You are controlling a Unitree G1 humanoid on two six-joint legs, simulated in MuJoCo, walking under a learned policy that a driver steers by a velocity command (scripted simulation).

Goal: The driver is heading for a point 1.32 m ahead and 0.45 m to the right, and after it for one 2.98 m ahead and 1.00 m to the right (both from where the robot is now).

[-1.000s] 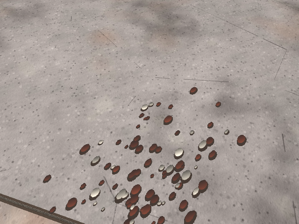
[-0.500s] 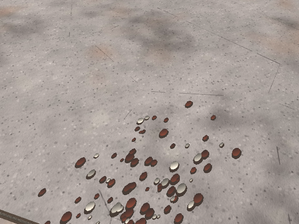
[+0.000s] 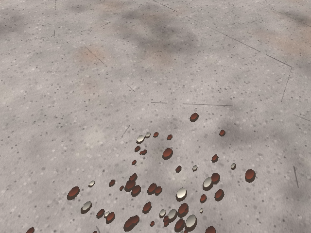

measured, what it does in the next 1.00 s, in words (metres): climbs, turning right: right foot 0.04 m higher, then left foot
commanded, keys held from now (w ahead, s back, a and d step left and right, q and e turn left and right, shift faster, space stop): w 0.16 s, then w+e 0.84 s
